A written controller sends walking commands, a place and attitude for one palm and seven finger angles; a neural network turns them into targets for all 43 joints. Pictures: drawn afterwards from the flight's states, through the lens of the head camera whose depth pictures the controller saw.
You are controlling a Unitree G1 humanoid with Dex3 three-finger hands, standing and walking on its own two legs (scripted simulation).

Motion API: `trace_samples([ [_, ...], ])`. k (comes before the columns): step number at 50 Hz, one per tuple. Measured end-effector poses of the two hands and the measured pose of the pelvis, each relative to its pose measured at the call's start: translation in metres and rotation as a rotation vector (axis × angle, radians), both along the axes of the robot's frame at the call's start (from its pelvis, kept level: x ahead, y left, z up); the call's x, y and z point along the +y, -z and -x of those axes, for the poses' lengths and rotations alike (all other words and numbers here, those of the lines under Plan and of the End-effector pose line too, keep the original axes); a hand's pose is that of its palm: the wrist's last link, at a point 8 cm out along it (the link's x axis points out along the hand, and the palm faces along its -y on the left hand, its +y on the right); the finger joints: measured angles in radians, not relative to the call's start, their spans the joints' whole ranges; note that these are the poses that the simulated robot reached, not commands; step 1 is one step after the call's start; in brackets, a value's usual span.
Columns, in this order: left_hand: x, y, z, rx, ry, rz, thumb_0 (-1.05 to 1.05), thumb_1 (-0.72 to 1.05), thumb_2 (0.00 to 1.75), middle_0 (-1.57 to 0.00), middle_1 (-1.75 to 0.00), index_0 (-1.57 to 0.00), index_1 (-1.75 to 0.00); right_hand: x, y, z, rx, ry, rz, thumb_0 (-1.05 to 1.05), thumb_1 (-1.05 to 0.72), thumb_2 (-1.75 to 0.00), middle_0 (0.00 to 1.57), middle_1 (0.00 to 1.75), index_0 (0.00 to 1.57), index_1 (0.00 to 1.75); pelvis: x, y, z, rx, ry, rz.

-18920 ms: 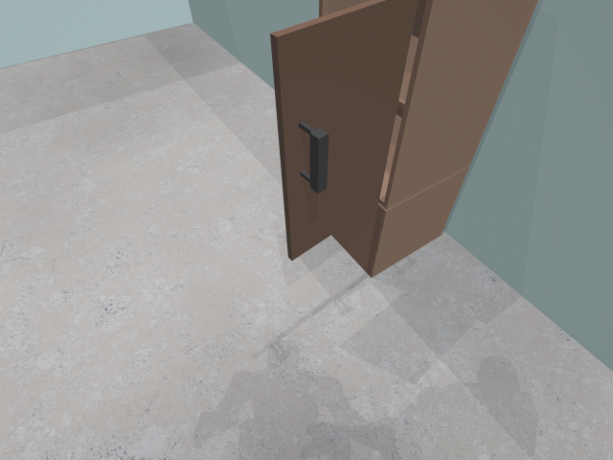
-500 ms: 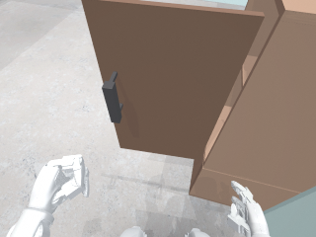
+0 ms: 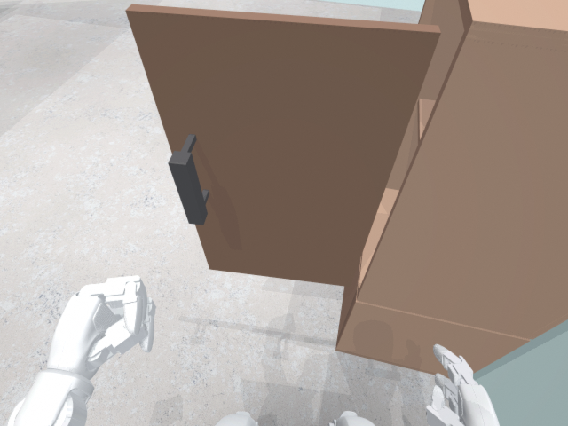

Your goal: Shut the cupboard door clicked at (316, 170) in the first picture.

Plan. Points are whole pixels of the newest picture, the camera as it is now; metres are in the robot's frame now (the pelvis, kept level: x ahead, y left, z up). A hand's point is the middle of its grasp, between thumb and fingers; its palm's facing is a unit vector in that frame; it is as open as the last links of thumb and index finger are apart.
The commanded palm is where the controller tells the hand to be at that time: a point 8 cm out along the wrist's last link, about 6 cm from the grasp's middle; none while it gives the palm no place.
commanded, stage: raise the hand and make a fist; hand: left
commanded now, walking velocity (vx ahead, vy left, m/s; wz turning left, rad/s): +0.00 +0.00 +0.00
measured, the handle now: (194, 180) +0.46 +0.18 +0.07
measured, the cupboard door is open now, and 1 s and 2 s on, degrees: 96 96 89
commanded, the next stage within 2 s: bring the fist close to the handle in 0.04 s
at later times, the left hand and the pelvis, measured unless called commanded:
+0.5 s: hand (161, 287) +0.27 +0.18 +0.08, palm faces -0.10 -0.99 -0.03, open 3.1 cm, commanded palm +0.26 +0.23 +0.08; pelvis -0.01 +0.00 +0.00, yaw +0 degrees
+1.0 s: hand (194, 239) +0.34 +0.15 +0.08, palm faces -0.09 -0.99 -0.04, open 3.1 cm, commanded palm +0.34 +0.20 +0.08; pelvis +0.00 +0.00 +0.01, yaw -1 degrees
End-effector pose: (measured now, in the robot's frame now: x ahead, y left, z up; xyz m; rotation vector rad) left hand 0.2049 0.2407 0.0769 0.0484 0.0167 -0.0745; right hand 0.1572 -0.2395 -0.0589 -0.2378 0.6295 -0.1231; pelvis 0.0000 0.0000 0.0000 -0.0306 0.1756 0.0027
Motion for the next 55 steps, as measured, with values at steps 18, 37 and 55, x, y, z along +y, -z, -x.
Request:
trace_samples([
  [18,-0.007,0.002,-0.020,-0.025,0.016,0.007,0.02,0.90,0.90,-1.30,-1.50,-1.30,-1.50,0.009,0.007,-0.004,-0.015,-0.025,-0.018,0.01,-0.90,-0.90,0.20,0.30,0.20,0.30,-0.001,0.003,0.008,0.000,-0.011,0.002],
  [37,-0.024,0.002,-0.085,-0.017,0.034,0.017,0.02,0.90,0.90,-1.30,-1.50,-1.30,-1.50,-0.002,0.014,0.021,0.103,0.043,-0.016,0.01,-0.90,-0.90,0.20,0.30,0.20,0.30,0.004,-0.005,-0.001,0.021,0.008,-0.013],
  [55,-0.038,-0.001,-0.142,-0.017,0.014,0.008,0.02,0.90,0.90,-1.30,-1.50,-1.30,-1.50,-0.006,0.025,0.028,0.193,0.067,-0.038,0.01,-0.90,-0.90,0.20,0.30,0.20,0.30,-0.002,-0.006,-0.003,0.038,0.015,-0.023],
])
